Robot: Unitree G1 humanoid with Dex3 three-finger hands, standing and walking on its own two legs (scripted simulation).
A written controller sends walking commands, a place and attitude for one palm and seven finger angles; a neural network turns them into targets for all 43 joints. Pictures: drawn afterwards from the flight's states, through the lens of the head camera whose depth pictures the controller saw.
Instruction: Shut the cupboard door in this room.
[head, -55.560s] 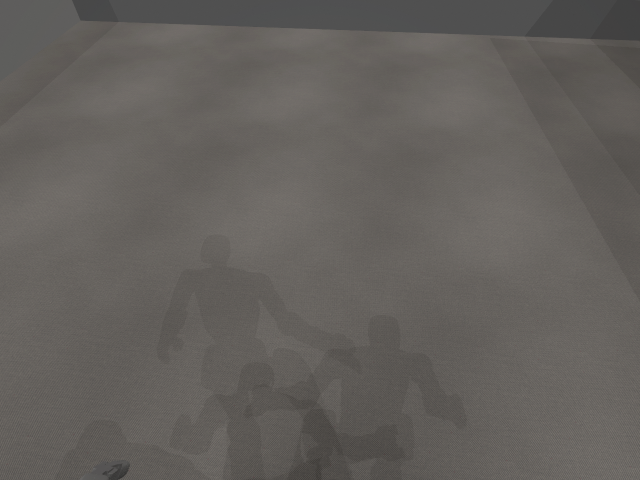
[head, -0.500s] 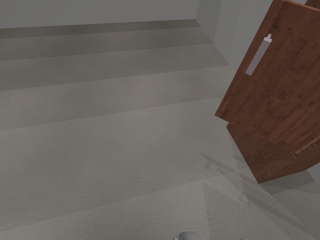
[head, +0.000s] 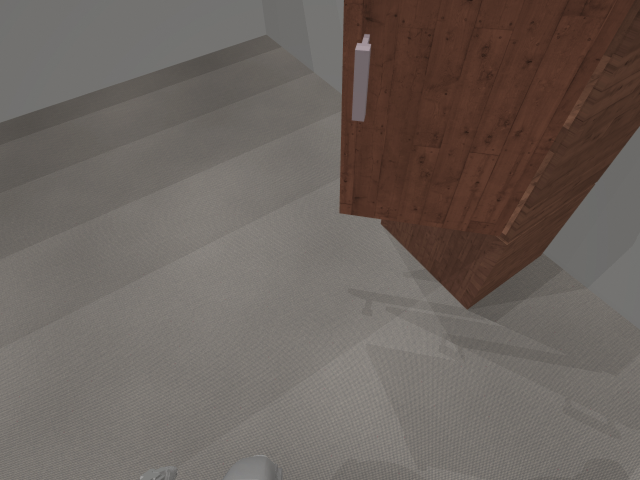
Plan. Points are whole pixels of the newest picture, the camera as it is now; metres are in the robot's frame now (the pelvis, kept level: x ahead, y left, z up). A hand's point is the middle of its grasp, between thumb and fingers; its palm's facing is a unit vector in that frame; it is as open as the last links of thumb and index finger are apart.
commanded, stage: turn to face it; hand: left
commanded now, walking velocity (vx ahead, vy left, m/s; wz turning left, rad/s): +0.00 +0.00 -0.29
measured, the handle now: (362, 78) +0.76 -0.05 +0.07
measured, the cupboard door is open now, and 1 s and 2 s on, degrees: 44 44 44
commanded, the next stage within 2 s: take the last steps up to it in 0.20 s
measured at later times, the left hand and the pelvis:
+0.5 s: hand out of the picture +0.13 +0.19 -0.17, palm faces -0.17 -0.96 -0.21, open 7.4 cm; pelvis +0.03 +0.00 -0.01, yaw -10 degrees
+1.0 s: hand (242, 441) +0.20 +0.14 -0.19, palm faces -0.22 -0.97 -0.13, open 7.4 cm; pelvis +0.16 -0.03 -0.01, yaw -15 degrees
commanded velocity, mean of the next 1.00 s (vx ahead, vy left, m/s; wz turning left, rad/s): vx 0.20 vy -0.07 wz -0.16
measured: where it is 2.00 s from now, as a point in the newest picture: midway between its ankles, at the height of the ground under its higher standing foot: (364, 471)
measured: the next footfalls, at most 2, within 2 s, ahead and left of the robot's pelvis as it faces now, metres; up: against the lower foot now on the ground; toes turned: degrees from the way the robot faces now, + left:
left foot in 0.14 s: +0.07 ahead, +0.14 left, +0.00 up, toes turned +0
right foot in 0.52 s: +0.02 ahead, -0.11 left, +0.00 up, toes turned -14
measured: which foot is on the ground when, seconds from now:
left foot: up 0.00-0.12, down 0.14-0.52, up 0.54-0.84, down 0.86-1.00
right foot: down 0.00-0.16, up 0.18-0.50, down 0.52-0.88, up 0.90-1.00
